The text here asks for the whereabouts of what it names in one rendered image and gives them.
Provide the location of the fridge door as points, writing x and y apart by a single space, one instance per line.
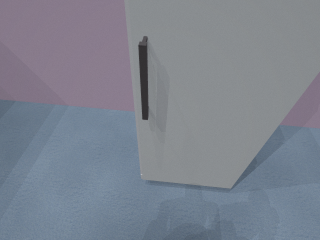
222 76

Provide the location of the handle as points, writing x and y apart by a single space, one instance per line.
143 68

